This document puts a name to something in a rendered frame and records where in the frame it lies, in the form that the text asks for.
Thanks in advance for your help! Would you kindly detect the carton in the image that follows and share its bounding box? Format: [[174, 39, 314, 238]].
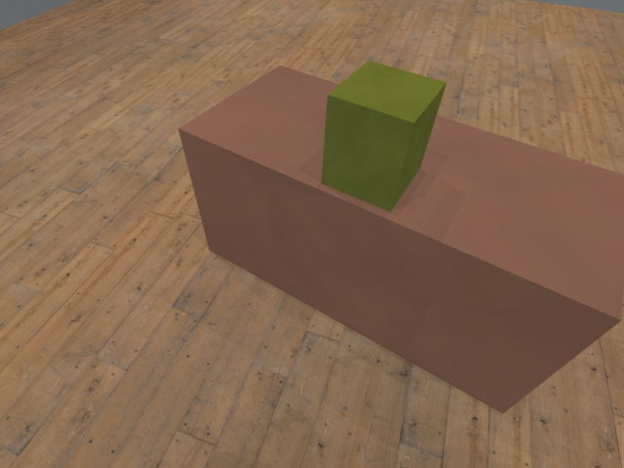
[[322, 60, 447, 213]]

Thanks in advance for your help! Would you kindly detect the pedestal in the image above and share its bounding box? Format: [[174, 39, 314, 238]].
[[178, 65, 624, 413]]

